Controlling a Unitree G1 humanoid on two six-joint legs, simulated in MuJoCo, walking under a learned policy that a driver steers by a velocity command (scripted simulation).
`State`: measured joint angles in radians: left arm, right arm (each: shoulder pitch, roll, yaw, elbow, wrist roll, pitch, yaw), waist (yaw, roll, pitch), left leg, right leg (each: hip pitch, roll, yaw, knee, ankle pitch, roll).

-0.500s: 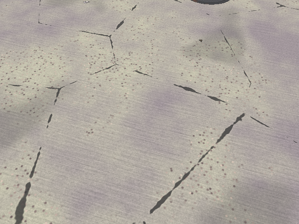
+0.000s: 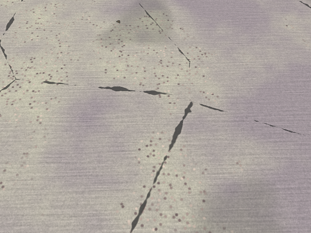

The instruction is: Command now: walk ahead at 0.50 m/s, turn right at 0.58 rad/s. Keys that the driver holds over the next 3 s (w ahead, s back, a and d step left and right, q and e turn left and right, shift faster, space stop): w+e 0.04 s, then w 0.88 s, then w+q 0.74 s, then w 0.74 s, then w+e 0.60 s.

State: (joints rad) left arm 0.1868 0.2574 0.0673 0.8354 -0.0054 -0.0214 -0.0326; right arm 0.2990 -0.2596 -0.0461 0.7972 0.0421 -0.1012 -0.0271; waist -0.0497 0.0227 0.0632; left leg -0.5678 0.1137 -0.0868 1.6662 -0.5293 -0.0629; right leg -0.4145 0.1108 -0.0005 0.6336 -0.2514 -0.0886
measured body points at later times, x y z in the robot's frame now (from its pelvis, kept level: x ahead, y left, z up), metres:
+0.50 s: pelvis +0.28 +0.06 +0.03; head +0.30 +0.08 +0.48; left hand +0.45 +0.31 -0.09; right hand +0.27 -0.21 -0.09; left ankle +0.28 +0.16 -0.72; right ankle +0.32 -0.11 -0.65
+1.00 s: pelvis +0.54 -0.04 +0.03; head +0.56 -0.05 +0.48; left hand +0.64 +0.23 -0.09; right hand +0.63 -0.33 -0.09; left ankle +0.61 +0.13 -0.64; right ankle +0.54 -0.12 -0.72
